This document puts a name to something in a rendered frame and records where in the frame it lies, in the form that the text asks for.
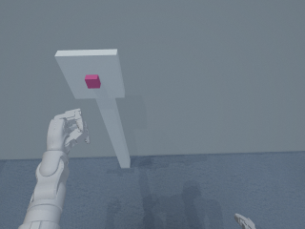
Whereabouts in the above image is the left robot hand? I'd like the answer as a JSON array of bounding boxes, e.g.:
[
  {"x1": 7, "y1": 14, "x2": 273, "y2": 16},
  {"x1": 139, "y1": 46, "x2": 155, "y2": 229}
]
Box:
[{"x1": 46, "y1": 108, "x2": 91, "y2": 155}]

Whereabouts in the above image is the right robot hand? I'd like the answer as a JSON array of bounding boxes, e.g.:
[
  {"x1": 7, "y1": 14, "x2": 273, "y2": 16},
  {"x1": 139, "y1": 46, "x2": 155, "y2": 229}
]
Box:
[{"x1": 234, "y1": 213, "x2": 255, "y2": 229}]

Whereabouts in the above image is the left robot forearm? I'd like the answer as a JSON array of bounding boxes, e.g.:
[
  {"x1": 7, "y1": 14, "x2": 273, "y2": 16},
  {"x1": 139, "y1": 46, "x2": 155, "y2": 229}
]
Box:
[{"x1": 18, "y1": 150, "x2": 70, "y2": 229}]

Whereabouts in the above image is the panel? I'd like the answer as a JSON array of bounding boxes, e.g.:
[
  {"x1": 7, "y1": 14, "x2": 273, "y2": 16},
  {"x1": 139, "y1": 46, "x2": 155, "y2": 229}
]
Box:
[{"x1": 54, "y1": 49, "x2": 131, "y2": 169}]

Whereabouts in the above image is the button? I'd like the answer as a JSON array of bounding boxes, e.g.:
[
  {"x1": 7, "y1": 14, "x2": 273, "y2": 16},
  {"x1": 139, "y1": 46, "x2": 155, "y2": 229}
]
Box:
[{"x1": 85, "y1": 74, "x2": 101, "y2": 89}]

